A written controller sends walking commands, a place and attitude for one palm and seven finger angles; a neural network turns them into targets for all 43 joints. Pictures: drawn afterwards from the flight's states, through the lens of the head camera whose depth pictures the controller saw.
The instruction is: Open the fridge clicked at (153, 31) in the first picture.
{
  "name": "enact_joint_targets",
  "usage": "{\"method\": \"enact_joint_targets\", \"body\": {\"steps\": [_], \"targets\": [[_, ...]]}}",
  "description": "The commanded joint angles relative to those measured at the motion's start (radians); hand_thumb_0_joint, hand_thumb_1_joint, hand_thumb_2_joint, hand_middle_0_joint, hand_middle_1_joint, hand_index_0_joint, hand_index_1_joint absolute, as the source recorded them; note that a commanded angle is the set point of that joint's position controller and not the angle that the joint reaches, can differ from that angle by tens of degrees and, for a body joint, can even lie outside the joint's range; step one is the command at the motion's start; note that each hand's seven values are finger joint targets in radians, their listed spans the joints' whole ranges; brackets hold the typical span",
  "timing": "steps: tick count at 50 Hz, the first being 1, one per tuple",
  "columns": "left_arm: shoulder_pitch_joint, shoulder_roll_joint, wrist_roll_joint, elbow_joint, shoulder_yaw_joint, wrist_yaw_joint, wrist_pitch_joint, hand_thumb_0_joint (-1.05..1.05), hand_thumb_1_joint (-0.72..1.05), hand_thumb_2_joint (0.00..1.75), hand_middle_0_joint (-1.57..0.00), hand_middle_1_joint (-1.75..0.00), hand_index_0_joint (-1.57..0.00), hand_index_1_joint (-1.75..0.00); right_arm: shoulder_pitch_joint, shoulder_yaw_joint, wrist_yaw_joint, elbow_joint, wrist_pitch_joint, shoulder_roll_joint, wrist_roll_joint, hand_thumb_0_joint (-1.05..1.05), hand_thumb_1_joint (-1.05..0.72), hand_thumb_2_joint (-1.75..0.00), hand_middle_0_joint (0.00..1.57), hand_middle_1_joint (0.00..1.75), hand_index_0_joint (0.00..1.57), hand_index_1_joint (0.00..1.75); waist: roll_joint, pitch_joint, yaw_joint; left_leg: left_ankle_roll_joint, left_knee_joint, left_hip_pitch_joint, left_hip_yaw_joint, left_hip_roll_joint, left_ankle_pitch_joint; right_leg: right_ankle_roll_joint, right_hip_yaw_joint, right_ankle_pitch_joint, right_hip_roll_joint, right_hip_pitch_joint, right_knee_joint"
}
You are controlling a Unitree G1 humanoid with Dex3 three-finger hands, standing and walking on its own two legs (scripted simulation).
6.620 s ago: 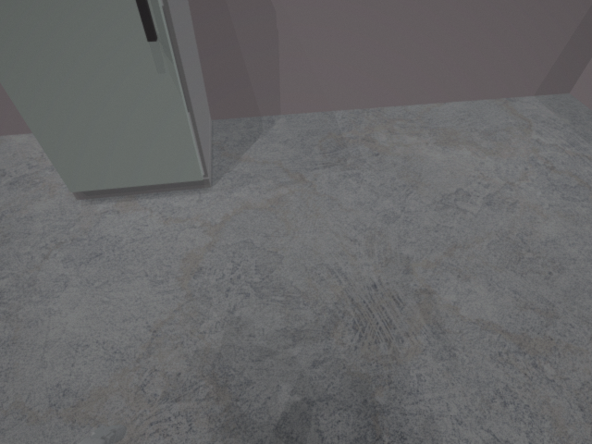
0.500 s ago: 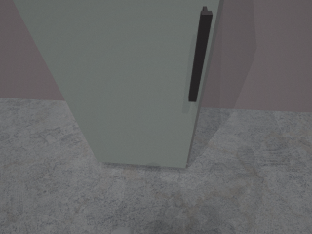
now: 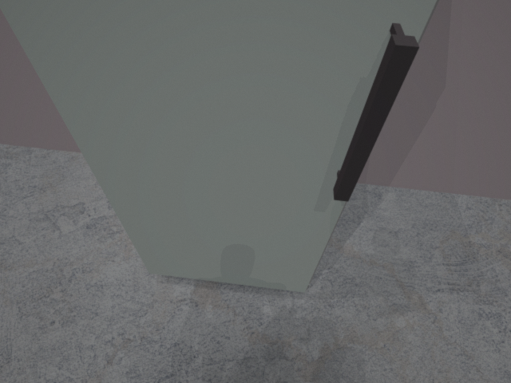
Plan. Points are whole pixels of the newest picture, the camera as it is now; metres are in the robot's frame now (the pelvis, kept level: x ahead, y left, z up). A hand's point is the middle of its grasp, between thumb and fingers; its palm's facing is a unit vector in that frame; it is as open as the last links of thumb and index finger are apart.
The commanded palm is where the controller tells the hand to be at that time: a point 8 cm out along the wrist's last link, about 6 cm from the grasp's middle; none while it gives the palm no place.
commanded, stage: come to a stop and stand still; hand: right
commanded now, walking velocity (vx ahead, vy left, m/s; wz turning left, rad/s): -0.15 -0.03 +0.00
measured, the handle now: (363, 127) +0.48 -0.13 +0.15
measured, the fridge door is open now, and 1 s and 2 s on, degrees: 0 0 0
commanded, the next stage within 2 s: look again from close up in 1.80 s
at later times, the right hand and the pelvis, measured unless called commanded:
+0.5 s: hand out of the picture -0.03 -0.24 -0.17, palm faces +0.01 +0.98 -0.19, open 7.4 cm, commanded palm none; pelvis -0.03 -0.05 +0.02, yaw +2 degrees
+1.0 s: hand out of the picture -0.07 -0.14 -0.17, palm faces +0.02 +0.99 -0.16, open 7.3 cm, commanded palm none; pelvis -0.07 +0.02 +0.01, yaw +1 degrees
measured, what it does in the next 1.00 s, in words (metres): steps on the spot: right foot, then left foot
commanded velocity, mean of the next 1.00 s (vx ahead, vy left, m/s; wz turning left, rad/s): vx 0.01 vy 0.06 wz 0.00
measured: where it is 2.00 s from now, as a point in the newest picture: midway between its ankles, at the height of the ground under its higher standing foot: outside the picture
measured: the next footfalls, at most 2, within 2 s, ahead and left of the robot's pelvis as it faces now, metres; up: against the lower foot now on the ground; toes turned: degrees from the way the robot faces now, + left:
right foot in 0.14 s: +0.07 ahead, -0.13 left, +0.00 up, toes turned -4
left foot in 0.68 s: -0.05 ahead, +0.12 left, +0.00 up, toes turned +6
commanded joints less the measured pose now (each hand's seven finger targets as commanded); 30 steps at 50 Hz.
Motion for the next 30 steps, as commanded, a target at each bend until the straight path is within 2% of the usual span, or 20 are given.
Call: {"method": "enact_joint_targets", "body": {"steps": [1, 3, 4, 5, 6, 7, 8, 9, 10, 11, 13, 14, 16, 19, 20, 23, 24, 26, 28, 30], "targets": [[0.062, 0.04, 0.002, -0.072, 0.014, -0.009, 0.012, 0.0, 0.9, 0.9, -0.2, -0.3, -0.2, -0.3, 0.066, -0.051, -0.009, -0.048, 0.017, -0.197, -0.013, 0.0, -0.9, -0.9, 0.2, 0.3, 0.2, 0.3, 0.18, -0.107, -0.023, 0.159, -0.149, 0.059, -0.206, 0.28, 0.603, 0.01, 0.004, 0.041, 0.007, 0.01, 0.004], [0.061, 0.052, 0.002, -0.091, 0.016, -0.012, 0.008, 0.0, 0.9, 0.9, -0.2, -0.3, -0.2, -0.3, 0.043, -0.056, -0.006, -0.061, 0.022, -0.205, -0.015, 0.0, -0.9, -0.9, 0.2, 0.3, 0.2, 0.3, 0.206, -0.125, -0.007, 0.146, -0.13, 0.067, -0.201, 0.267, 0.528, 0.008, 0.003, 0.078, 0.004, 0.035, -0.084], [0.068, 0.05, 0.001, -0.091, 0.016, -0.012, 0.003, 0.0, 0.9, 0.9, -0.2, -0.3, -0.2, -0.3, 0.041, -0.055, -0.005, -0.062, 0.025, -0.2, -0.015, 0.0, -0.9, -0.9, 0.2, 0.3, 0.2, 0.3, 0.206, -0.132, -0.002, 0.126, -0.104, 0.059, -0.187, 0.247, 0.476, 0.006, -0.011, 0.134, 0.01, 0.081, -0.174], [0.09, 0.057, 0.002, -0.089, 0.014, -0.013, -0.004, 0.0, 0.9, 0.9, -0.2, -0.3, -0.2, -0.3, 0.034, -0.054, -0.004, -0.066, 0.029, -0.197, -0.01, 0.0, -0.9, -0.9, 0.2, 0.3, 0.2, 0.3, 0.198, -0.143, 0.016, 0.091, -0.068, 0.03, -0.179, 0.222, 0.391, 0.001, -0.016, 0.233, 0.008, 0.151, -0.297], [0.109, 0.077, 0.005, -0.087, 0.015, -0.014, -0.013, 0.0, 0.9, 0.9, -0.2, -0.3, -0.2, -0.3, 0.043, -0.05, 0.0, -0.069, 0.035, -0.178, -0.003, 0.0, -0.9, -0.9, 0.2, 0.3, 0.2, 0.3, 0.127, -0.147, 0.027, 0.045, -0.009, -0.036, -0.153, 0.179, 0.237, -0.01, -0.003, 0.345, -0.018, 0.244, -0.412], [0.087, 0.15, 0.014, -0.108, 0.024, -0.014, -0.026, 0.0, 0.9, 0.9, -0.2, -0.3, -0.2, -0.3, 0.086, -0.038, 0.005, -0.082, 0.044, -0.124, 0.004, 0.0, -0.9, -0.9, 0.2, 0.3, 0.2, 0.3, -0.13, -0.136, 0.011, -0.025, 0.11, -0.135, -0.088, 0.06, -0.071, -0.074, 0.212, 0.465, -0.192, 0.247, -0.527], [0.033, 0.206, 0.02, -0.142, 0.031, -0.013, -0.026, 0.0, 0.9, 0.9, -0.2, -0.3, -0.2, -0.3, 0.093, -0.031, 0.003, -0.085, 0.05, -0.102, 0.006, 0.0, -0.9, -0.9, 0.2, 0.3, 0.2, 0.3, -0.285, -0.092, 0.011, -0.059, 0.28, -0.127, -0.083, -0.02, -0.343, -0.161, 0.368, 0.481, -0.34, 0.116, -0.642], [-0.01, 0.204, 0.02, -0.154, 0.028, 0.0, -0.03, 0.0, 0.9, 0.9, -0.2, -0.3, -0.2, -0.3, 0.079, -0.034, -0.002, -0.08, 0.064, -0.129, -0.004, 0.0, -0.9, -0.9, 0.2, 0.3, 0.2, 0.3, -0.264, -0.067, 0.011, -0.054, 0.401, -0.081, -0.183, -0.014, -0.357, -0.177, 0.382, 0.378, -0.345, 0.0, -0.682], [-0.055, 0.185, 0.023, -0.162, 0.017, 0.007, -0.032, 0.0, 0.9, 0.9, -0.2, -0.3, -0.2, -0.3, 0.082, -0.041, 0.005, -0.062, 0.064, -0.142, -0.007, 0.0, -0.9, -0.9, 0.2, 0.3, 0.2, 0.3, -0.173, -0.028, -0.009, -0.053, 0.461, -0.101, -0.217, -0.014, -0.288, -0.17, 0.352, 0.287, -0.302, -0.014, -0.691], [-0.094, 0.173, 0.022, -0.165, 0.007, 0.01, -0.035, 0.0, 0.9, 0.9, -0.2, -0.3, -0.2, -0.3, 0.123, -0.043, 0.014, -0.04, 0.06, -0.14, -0.008, 0.0, -0.9, -0.9, 0.2, 0.3, 0.2, 0.3, -0.121, -0.027, -0.034, -0.058, 0.49, -0.13, -0.223, -0.018, -0.228, -0.159, 0.299, 0.247, -0.265, 0.024, -0.679], [-0.089, 0.165, 0.015, -0.159, 0.003, 0.014, -0.043, 0.0, 0.9, 0.9, -0.2, -0.3, -0.2, -0.3, 0.171, -0.042, 0.022, -0.002, 0.056, -0.142, -0.006, 0.0, -0.9, -0.9, 0.2, 0.3, 0.2, 0.3, -0.091, -0.067, -0.029, -0.076, 0.502, -0.168, -0.22, -0.017, -0.157, -0.137, 0.23, 0.279, -0.231, 0.142, -0.673], [-0.079, 0.161, 0.011, -0.155, 0.005, 0.016, -0.045, 0.0, 0.9, 0.9, -0.2, -0.3, -0.2, -0.3, 0.18, -0.041, 0.027, 0.003, 0.054, -0.153, -0.007, 0.0, -0.9, -0.9, 0.2, 0.3, 0.2, 0.3, -0.078, -0.081, -0.025, -0.083, 0.492, -0.183, -0.216, -0.01, -0.149, -0.144, 0.212, 0.348, -0.237, 0.19, -0.66], [-0.027, 0.174, 0.011, -0.136, 0.012, 0.021, -0.045, 0.0, 0.9, 0.9, -0.2, -0.3, -0.2, -0.3, 0.172, -0.042, 0.029, 0.0, 0.058, -0.151, -0.008, 0.0, -0.9, -0.9, 0.2, 0.3, 0.2, 0.3, -0.073, -0.112, -0.001, -0.094, 0.491, -0.194, -0.214, -0.008, -0.158, -0.161, 0.218, 0.408, -0.262, 0.262, -0.651], [0.011, 0.172, 0.012, -0.118, 0.02, 0.02, -0.043, 0.0, 0.9, 0.9, -0.2, -0.3, -0.2, -0.3, 0.159, -0.039, 0.032, -0.005, 0.059, -0.142, -0.011, 0.0, -0.9, -0.9, 0.2, 0.3, 0.2, 0.3, -0.075, -0.082, 0.018, -0.096, 0.444, -0.199, -0.195, 0.003, -0.179, -0.174, 0.213, 0.409, -0.27, 0.282, -0.653], [0.028, 0.176, 0.013, -0.112, 0.021, 0.019, -0.042, 0.0, 0.9, 0.9, -0.2, -0.3, -0.2, -0.3, 0.154, -0.037, 0.034, -0.006, 0.06, -0.134, -0.01, 0.0, -0.9, -0.9, 0.2, 0.3, 0.2, 0.3, -0.086, -0.092, 0.026, -0.098, 0.418, -0.18, -0.187, 0.002, -0.189, -0.173, 0.216, 0.412, -0.267, 0.288, -0.655], [0.035, 0.179, 0.014, -0.096, 0.024, 0.013, -0.037, 0.0, 0.9, 0.9, -0.2, -0.3, -0.2, -0.3, 0.159, -0.026, 0.035, 0.005, 0.06, -0.114, -0.007, 0.0, -0.9, -0.9, 0.2, 0.3, 0.2, 0.3, -0.127, -0.103, 0.031, -0.092, 0.324, -0.128, -0.157, 0.006, -0.219, -0.171, 0.209, 0.314, -0.248, 0.282, -0.673], [0.027, 0.173, 0.014, -0.089, 0.024, 0.01, -0.037, 0.0, 0.9, 0.9, -0.2, -0.3, -0.2, -0.3, 0.151, -0.022, 0.035, 0.006, 0.057, -0.108, -0.006, 0.0, -0.9, -0.9, 0.2, 0.3, 0.2, 0.3, -0.144, -0.085, 0.029, -0.086, 0.277, -0.108, -0.145, 0.006, -0.234, -0.173, 0.206, 0.288, -0.242, 0.259, -0.676], [0.024, 0.181, 0.016, -0.078, 0.026, 0.005, -0.031, 0.0, 0.9, 0.9, -0.2, -0.3, -0.2, -0.3, 0.159, -0.012, 0.032, 0.019, 0.056, -0.093, -0.002, 0.0, -0.9, -0.9, 0.2, 0.3, 0.2, 0.3, -0.158, -0.093, 0.03, -0.076, 0.199, -0.049, -0.127, -0.003, -0.248, -0.169, 0.217, 0.197, -0.229, 0.224, -0.693], [0.008, 0.187, 0.017, -0.068, 0.03, -0.002, -0.027, 0.0, 0.9, 0.9, -0.2, -0.3, -0.2, -0.3, 0.203, -0.004, 0.027, 0.04, 0.052, -0.078, 0.001, 0.0, -0.9, -0.9, 0.2, 0.3, 0.2, 0.3, -0.178, -0.1, 0.013, -0.062, 0.112, 0.005, -0.103, -0.013, -0.236, -0.159, 0.21, 0.12, -0.219, 0.187, -0.705], [0.015, 0.176, 0.015, -0.054, 0.03, -0.006, -0.024, 0.0, 0.9, 0.9, -0.2, -0.3, -0.2, -0.3, 0.247, -0.003, 0.023, 0.066, 0.043, -0.075, 0.003, 0.0, -0.9, -0.9, 0.2, 0.3, 0.2, 0.3, -0.143, -0.093, -0.008, -0.05, -0.043, 0.111, -0.073, -0.03, -0.15, -0.13, 0.186, 0.114, -0.184, 0.124, -0.695]]}}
